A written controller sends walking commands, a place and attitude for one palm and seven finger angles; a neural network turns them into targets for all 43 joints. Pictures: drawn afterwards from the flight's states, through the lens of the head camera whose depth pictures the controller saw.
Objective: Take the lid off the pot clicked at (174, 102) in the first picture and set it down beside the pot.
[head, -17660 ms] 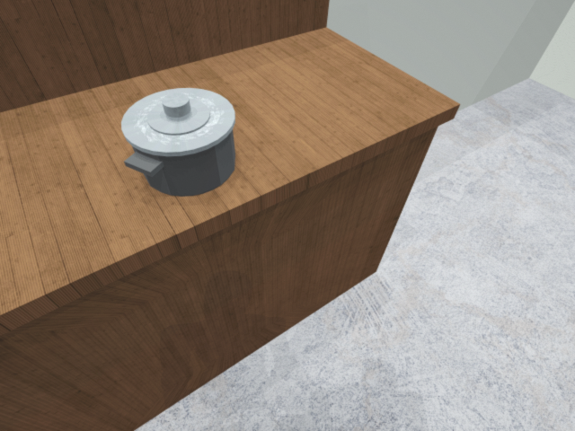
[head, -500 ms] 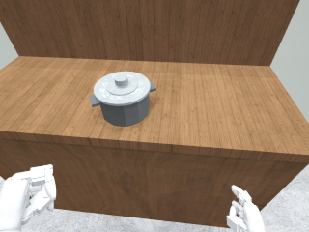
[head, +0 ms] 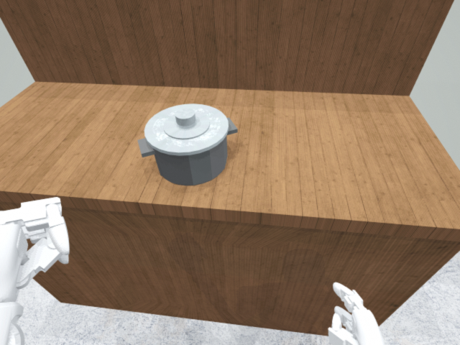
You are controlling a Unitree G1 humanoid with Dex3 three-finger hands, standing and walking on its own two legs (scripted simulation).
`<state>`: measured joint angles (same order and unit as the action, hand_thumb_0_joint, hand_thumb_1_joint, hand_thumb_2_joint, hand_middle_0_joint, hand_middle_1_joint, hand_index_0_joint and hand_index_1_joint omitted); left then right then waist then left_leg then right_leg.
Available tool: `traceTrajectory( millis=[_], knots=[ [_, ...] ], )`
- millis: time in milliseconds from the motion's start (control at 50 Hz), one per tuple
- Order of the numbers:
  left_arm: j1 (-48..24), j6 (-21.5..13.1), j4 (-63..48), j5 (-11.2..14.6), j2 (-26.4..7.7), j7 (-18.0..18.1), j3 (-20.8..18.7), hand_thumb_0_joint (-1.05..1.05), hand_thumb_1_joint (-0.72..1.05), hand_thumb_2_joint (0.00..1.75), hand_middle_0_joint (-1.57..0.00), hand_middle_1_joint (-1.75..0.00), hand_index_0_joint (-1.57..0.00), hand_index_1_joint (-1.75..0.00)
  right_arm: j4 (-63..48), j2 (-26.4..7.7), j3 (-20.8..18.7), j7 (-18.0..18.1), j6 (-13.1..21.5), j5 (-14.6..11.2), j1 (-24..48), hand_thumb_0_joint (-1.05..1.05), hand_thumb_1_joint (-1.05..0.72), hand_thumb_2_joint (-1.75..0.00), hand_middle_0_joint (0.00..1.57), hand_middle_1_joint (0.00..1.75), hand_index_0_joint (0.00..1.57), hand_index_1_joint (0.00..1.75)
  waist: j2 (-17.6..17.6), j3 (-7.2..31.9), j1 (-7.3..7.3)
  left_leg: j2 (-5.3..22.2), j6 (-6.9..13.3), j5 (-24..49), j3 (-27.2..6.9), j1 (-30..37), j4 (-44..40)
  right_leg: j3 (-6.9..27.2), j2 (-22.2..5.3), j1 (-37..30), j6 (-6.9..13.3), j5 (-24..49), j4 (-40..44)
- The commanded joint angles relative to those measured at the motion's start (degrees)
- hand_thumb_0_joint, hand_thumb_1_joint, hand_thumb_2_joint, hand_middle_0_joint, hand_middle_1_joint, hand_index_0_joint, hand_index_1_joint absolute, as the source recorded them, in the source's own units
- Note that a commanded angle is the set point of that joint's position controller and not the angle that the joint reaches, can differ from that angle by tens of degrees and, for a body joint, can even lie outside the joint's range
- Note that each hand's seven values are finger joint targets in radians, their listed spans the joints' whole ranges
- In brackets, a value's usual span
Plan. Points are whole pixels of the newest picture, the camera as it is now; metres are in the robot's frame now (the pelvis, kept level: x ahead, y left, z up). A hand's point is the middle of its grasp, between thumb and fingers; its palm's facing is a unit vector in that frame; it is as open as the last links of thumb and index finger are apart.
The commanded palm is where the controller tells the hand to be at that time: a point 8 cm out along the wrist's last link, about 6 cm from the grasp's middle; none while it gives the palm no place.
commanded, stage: reach forward and open the fingers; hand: left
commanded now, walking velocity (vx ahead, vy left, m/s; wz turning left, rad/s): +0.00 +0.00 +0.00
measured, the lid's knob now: (185, 117) +0.51 +0.17 +0.15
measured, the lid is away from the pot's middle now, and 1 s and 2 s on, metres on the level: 0.00 0.00 0.00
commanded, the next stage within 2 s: move the open hand above the knob in 1.22 s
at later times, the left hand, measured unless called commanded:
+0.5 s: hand (57, 229) +0.20 +0.26 +0.17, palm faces -0.04 +0.01 -1.00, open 4.1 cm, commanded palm +0.18 +0.26 +0.24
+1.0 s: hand (66, 192) +0.24 +0.26 +0.20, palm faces -0.06 +0.00 -1.00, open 9.6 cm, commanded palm +0.21 +0.26 +0.27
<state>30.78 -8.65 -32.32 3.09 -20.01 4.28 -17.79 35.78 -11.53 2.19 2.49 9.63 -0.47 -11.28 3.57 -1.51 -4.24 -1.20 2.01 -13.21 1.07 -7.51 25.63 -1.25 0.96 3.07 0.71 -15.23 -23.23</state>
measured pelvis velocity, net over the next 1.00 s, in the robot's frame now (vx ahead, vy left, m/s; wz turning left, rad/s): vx -0.05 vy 0.01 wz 0.03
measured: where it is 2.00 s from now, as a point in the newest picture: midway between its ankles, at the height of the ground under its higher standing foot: outside the picture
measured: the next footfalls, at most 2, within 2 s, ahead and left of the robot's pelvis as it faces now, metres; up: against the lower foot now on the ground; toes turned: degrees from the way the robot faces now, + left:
none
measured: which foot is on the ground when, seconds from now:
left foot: down 0.00-1.00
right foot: down 0.00-1.00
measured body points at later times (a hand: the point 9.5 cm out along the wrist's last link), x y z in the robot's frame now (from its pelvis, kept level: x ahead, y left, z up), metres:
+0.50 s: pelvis -0.02 -0.01 +0.00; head -0.03 -0.06 +0.44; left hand +0.20 +0.26 +0.23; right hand +0.22 -0.21 -0.09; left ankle +0.01 +0.09 -0.74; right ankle -0.02 -0.11 -0.74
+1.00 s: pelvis -0.05 +0.01 +0.00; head -0.05 -0.04 +0.44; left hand +0.24 +0.26 +0.26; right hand +0.18 -0.20 -0.09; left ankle +0.01 +0.09 -0.74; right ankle -0.02 -0.11 -0.74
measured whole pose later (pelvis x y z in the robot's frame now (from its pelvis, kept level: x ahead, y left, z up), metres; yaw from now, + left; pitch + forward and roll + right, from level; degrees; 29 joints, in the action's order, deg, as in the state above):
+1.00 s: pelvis -0.05 +0.01 +0.00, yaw +2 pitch -3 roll +0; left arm -12.0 6.2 -11.0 -40.2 -42.3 -25.6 -3.9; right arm 32.3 -17.2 2.1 0.4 -0.8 -4.1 -6.9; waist 7.9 -1.5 -3.7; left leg -2.8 3.0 -8.2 0.1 -14.9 26.0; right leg -2.5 -0.8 11.7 0.0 -12.9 -27.4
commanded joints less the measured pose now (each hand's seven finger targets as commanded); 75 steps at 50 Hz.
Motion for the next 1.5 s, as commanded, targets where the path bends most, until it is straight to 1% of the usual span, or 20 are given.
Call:
traceTrajectory(
  millis=[0, 20, 60, 100, 200, 320, 460, 520, 580, 740, 860, 920, 1020, 1080, 1180, 1220, 1260, 1320, 1420, 1480],
  knots=[
    [-9.12, 4.87, -17.93, -22.63, -16.33, 3.64, -2.63, 0.0, 0.84, 0.94, -1.28, -1.43, -1.28, -1.43, -14.95, -7.7, -2.44, -1.02, -1.86, 1.18, 11.31, 0.0, -0.9, -0.9, 0.2, 0.3, 0.2, 0.3, 7.03, 3.44, -0.9, 1.6, -1.34, 9.86, -0.81, -4.37, -3.17, -1.95, -1.0, 9.55, 0.72, 5.87, -0.59],
    [-10.97, 6.36, -18.8, -22.7, -17.91, 4.27, -3.28, 0.0, 0.81, 0.96, -1.28, -1.39, -1.28, -1.39, -15.21, -7.97, -2.39, -1.4, -2.4, 0.48, 12.17, 0.0, -0.9, -0.9, 0.2, 0.3, 0.2, 0.3, 7.61, 3.02, -0.52, 1.65, -1.47, 9.84, -0.87, -5.2, -2.64, -1.36, -0.64, 9.36, 1.01, 5.96, -0.92],
    [-3.51, 10.26, -13.6, -31.82, -21.71, 4.24, -5.55, 0.0, 0.75, 1.0, -1.26, -1.32, -1.26, -1.32, -15.15, -8.33, -3.08, -2.12, -5.24, 0.92, 10.92, 0.0, -0.9, -0.9, 0.2, 0.3, 0.2, 0.3, 5.77, 5.78, -2.7, 1.65, -1.35, 9.58, -0.53, -5.34, -2.05, -0.69, -0.13, 8.71, 1.42, 4.93, -1.79],
    [-4.55, 13.43, -13.87, -36.36, -25.12, 2.68, -5.81, 0.0, 0.69, 1.05, -1.25, -1.25, -1.25, -1.25, -16.43, -9.3, -2.88, -2.56, -8.79, 0.44, 12.74, 0.0, -0.9, -0.9, 0.2, 0.3, 0.2, 0.3, 2.41, 8.32, -2.58, 1.05, -1.02, 10.16, 0.06, -5.54, -0.64, 0.36, -0.24, 8.29, 1.24, 6.14, -2.12],
    [-13.42, 16.36, -5.35, -43.12, -31.22, -3.98, -4.57, 0.0, 0.53, 1.15, -1.21, -1.07, -1.21, -1.07, -15.64, -10.19, -3.11, -2.28, -11.1, -1.64, 13.89, 0.0, -0.9, -0.9, 0.2, 0.3, 0.2, 0.3, -1.82, 10.88, -1.24, 0.92, -0.03, 8.35, -1.37, -4.43, 0.47, 1.07, -1.12, 10.21, -0.25, 5.3, -0.88],
    [-21.92, 15.98, -3.28, -41.52, -33.37, -13.49, -2.0, 0.0, 0.32, 1.28, -1.15, -0.86, -1.15, -0.86, -15.35, -10.09, -2.66, -2.13, -9.08, -3.39, 16.72, 0.0, -0.9, -0.9, 0.2, 0.3, 0.2, 0.3, -0.5, 11.22, -0.3, -0.11, 0.44, 10.74, -2.78, -1.62, 0.6, 0.42, -0.66, 9.77, -0.96, 9.82, 0.28],
    [-38.36, 14.36, 4.24, -43.67, -41.51, -20.6, -3.54, 0.0, 0.08, 1.42, -1.07, -0.61, -1.07, -0.61, -12.45, -10.2, -2.07, -0.39, -8.27, -2.71, 14.19, 0.0, -0.9, -0.9, 0.2, 0.3, 0.2, 0.3, 0.57, 10.67, -0.06, -0.8, 0.66, 11.44, -3.07, -0.58, -1.24, -0.19, -1.01, 8.72, -1.19, 9.47, 2.25],
    [-39.33, 14.59, 6.3, -43.27, -39.1, -22.68, -1.56, 0.0, -0.02, 1.49, -1.03, -0.51, -1.03, -0.51, -13.55, -10.14, -1.93, -1.03, -7.63, -3.03, 16.3, 0.0, -0.9, -0.9, 0.2, 0.3, 0.2, 0.3, 3.04, 10.68, 0.08, -1.36, 0.7, 11.28, -3.32, 0.9, -0.96, 0.01, -0.02, 9.3, -0.56, 9.49, 2.37],
    [-41.19, 14.38, 8.42, -42.22, -38.72, -25.02, -0.22, 0.0, -0.12, 1.55, -0.99, -0.4, -0.99, -0.4, -13.44, -10.37, -2.07, -1.35, -8.13, -2.84, 15.06, 0.0, -0.9, -0.9, 0.2, 0.3, 0.2, 0.3, -0.01, 11.21, -0.24, -1.49, 0.64, 9.62, -2.68, -0.48, -2.03, -0.78, -0.5, 8.44, -1.31, 8.3, 2.99],
    [-54.39, 13.82, 10.87, -44.11, -44.14, -26.62, -2.35, 0.0, -0.36, 1.71, -0.89, -0.12, -0.89, -0.12, -12.99, -10.47, -1.92, -1.53, -7.27, -2.66, 14.96, 0.0, -0.9, -0.9, 0.2, 0.3, 0.2, 0.3, 1.54, 15.04, -0.46, -1.64, 0.75, 8.95, -3.41, 0.76, -2.88, -0.89, -0.2, 7.32, -0.66, 6.03, 1.96],
    [-56.45, 14.47, 15.87, -42.72, -35.1, -27.9, 5.78, 0.0, -0.39, 1.68, -0.87, -0.08, -0.87, -0.08, -14.05, -10.33, -2.24, -2.24, -7.66, -3.75, 15.17, 0.0, -0.9, -0.9, 0.2, 0.3, 0.2, 0.3, -0.72, 10.47, 0.15, -1.09, 0.45, 1.77, -3.52, -0.6, -4.49, -1.64, -0.19, 11.32, -0.75, -0.45, 2.25],
    [-57.7, 13.79, 10.68, -43.12, -35.53, -27.51, 5.76, 0.0, -0.38, 1.67, -0.87, -0.08, -0.87, -0.08, -15.37, -10.38, -2.22, -2.52, -6.56, -4.05, 16.36, 0.0, -0.9, -0.9, 0.2, 0.3, 0.2, 0.3, 0.94, 13.25, 0.49, -1.39, 0.8, 2.47, -3.9, 1.2, -3.19, -0.99, 0.19, 10.77, -0.16, 0.16, 1.17],
    [-71.22, 13.91, 13.43, -46.27, -46.87, -25.63, -1.64, 0.0, -0.38, 1.66, -0.87, -0.08, -0.87, -0.08, -12.99, -11.09, -2.07, -1.44, -6.4, -3.28, 15.14, 0.0, -0.9, -0.9, 0.2, 0.3, 0.2, 0.3, 4.38, 14.91, 0.17, -0.82, 0.56, 1.65, -5.4, 1.49, -4.33, -0.61, 0.31, 10.02, 0.63, -1.43, 0.4],
    [-71.4, 15.65, 24.55, -46.1, -41.93, -26.49, 2.34, 0.0, -0.38, 1.65, -0.87, -0.08, -0.87, -0.08, -11.83, -10.59, -1.84, -1.42, -7.92, -3.34, 14.18, 0.0, -0.9, -0.9, 0.2, 0.3, 0.2, 0.3, 0.73, 10.14, 0.1, -0.35, 0.15, -0.36, -4.66, -1.75, -5.63, -1.47, -0.18, 11.93, 0.25, -2.87, 1.3],
    [-63.73, 15.75, 17.51, -43.96, -28.16, -28.93, 13.93, 0.0, -0.38, 1.66, -0.87, -0.08, -0.87, -0.08, -14.85, -9.51, -2.03, -3.29, -7.89, -4.12, 16.02, 0.0, -0.9, -0.9, 0.2, 0.3, 0.2, 0.3, 0.19, 13.29, 0.49, -0.31, 0.49, -0.56, -4.71, 0.66, -5.29, -1.67, -0.37, 12.23, 0.06, 0.11, 0.03],
    [-63.64, 15.62, 14.25, -44.86, -31.3, -28.34, 11.23, 0.0, -0.38, 1.67, -0.87, -0.08, -0.87, -0.08, -15.51, -9.92, -1.88, -3.49, -7.59, -4.25, 15.72, 0.0, -0.9, -0.9, 0.2, 0.3, 0.2, 0.3, 0.63, 14.66, 0.88, -0.33, 0.72, 0.54, -4.91, 1.66, -4.17, -1.29, 0.11, 11.96, 0.5, 0.47, -0.73],
    [-73.04, 15.86, 13.89, -47.57, -42.45, -27.69, 3.81, 0.0, -0.39, 1.68, -0.87, -0.08, -0.87, -0.08, -13.97, -10.57, -1.62, -2.64, -8.2, -3.41, 15.61, 0.0, -0.9, -0.9, 0.2, 0.3, 0.2, 0.3, -0.29, 15.38, 0.07, -0.07, 0.83, 0.16, -4.87, 0.27, -5.37, -0.98, -0.25, 10.46, 0.46, -1.19, -0.22],
    [-83.12, 15.51, 14.81, -48.27, -50.55, -25.74, -2.4, 0.0, -0.39, 1.69, -0.87, -0.08, -0.87, -0.08, -12.67, -11.15, -1.36, -1.62, -7.66, -2.97, 15.04, 0.0, -0.9, -0.9, 0.2, 0.3, 0.2, 0.3, 4.49, 17.62, 0.23, -0.63, 0.62, 5.06, -5.41, 1.61, -3.44, -0.4, 0.04, 9.44, 1.31, 0.41, -1.0],
    [-67.9, 17.95, 29.83, -45.54, -30.75, -28.44, 10.47, 0.0, -0.39, 1.69, -0.87, -0.08, -0.87, -0.08, -12.49, -10.37, -1.97, -2.97, -8.73, -4.21, 12.73, 0.0, -0.9, -0.9, 0.2, 0.3, 0.2, 0.3, -1.62, 13.22, 1.31, -0.88, 0.35, 8.03, -4.19, 1.28, -2.12, -1.83, 0.2, 12.47, 0.84, 5.03, -0.47],
    [-65.88, 18.64, 22.5, -45.26, -26.32, -30.32, 16.33, 0.0, -0.39, 1.69, -0.87, -0.08, -0.87, -0.08, -14.61, -10.34, -1.88, -4.07, -9.93, -4.43, 15.38, 0.0, -0.9, -0.9, 0.2, 0.3, 0.2, 0.3, -4.65, 13.46, 1.25, -1.12, 0.78, 5.16, -2.57, -0.47, -2.68, -1.85, -0.54, 11.62, -0.02, 4.94, 0.26]
  ],
)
